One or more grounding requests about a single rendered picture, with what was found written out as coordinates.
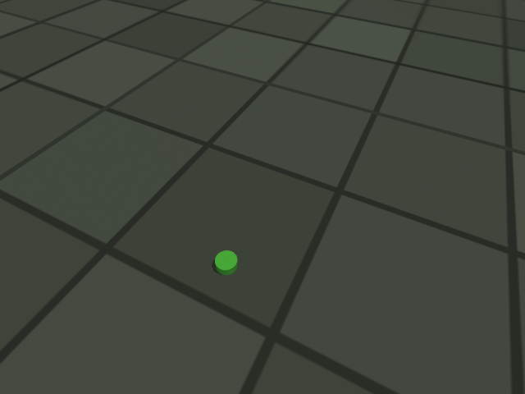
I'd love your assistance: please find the tin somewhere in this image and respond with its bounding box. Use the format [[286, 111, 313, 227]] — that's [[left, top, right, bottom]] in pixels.
[[215, 250, 238, 275]]

